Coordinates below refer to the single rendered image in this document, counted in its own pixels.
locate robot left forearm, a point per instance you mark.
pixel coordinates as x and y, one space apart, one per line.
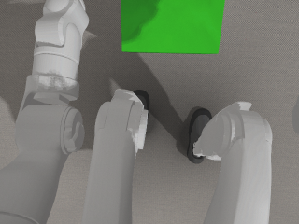
58 34

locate carton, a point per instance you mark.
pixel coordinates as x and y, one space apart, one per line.
171 26

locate robot left upper arm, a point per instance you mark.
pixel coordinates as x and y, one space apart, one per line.
45 136

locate robot left shin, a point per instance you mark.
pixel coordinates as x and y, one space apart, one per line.
102 112

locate right robot thigh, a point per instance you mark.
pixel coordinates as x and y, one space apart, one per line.
243 191

